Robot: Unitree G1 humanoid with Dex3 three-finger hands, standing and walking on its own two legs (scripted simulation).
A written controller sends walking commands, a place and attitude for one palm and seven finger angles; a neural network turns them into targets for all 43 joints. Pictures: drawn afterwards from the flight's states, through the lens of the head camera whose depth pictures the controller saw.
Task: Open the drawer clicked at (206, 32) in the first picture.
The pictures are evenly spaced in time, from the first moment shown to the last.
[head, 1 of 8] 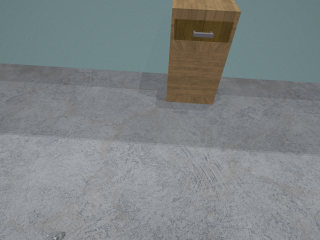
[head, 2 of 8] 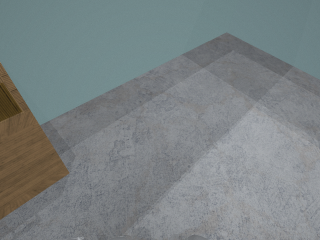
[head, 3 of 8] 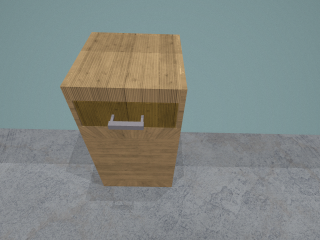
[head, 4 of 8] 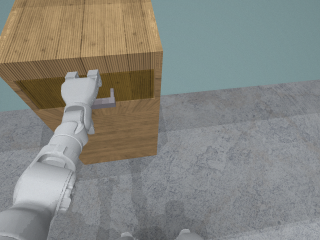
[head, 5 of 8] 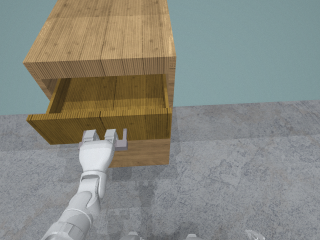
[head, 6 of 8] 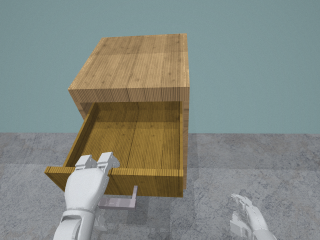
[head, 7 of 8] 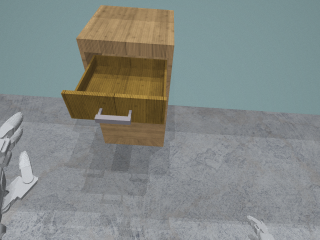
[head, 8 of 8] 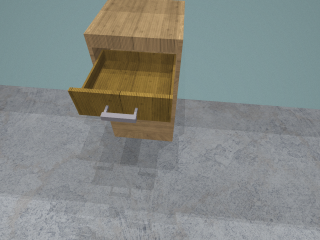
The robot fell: no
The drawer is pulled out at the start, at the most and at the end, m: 0.00 0.30 0.30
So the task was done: yes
